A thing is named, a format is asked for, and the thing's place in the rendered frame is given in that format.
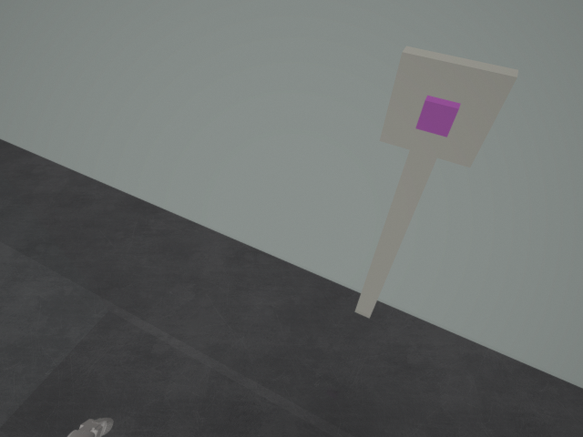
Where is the left robot hand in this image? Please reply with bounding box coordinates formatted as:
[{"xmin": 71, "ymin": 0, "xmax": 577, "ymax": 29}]
[{"xmin": 67, "ymin": 418, "xmax": 114, "ymax": 437}]

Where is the button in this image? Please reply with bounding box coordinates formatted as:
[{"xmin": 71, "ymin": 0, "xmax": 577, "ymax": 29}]
[{"xmin": 416, "ymin": 96, "xmax": 461, "ymax": 137}]

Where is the panel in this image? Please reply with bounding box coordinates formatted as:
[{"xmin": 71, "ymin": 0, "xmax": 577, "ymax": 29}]
[{"xmin": 355, "ymin": 46, "xmax": 518, "ymax": 319}]

